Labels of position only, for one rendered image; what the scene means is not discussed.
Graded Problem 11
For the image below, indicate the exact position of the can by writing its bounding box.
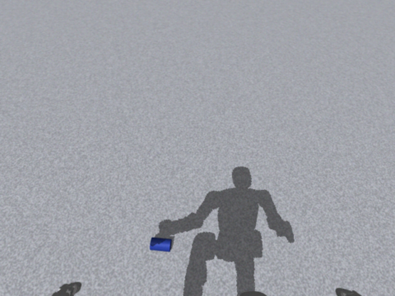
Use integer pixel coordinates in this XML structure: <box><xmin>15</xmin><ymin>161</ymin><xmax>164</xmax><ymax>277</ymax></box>
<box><xmin>150</xmin><ymin>237</ymin><xmax>172</xmax><ymax>252</ymax></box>

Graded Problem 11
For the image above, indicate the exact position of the left robot hand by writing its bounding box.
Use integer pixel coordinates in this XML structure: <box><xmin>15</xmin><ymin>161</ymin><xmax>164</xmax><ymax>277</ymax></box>
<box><xmin>51</xmin><ymin>282</ymin><xmax>81</xmax><ymax>296</ymax></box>

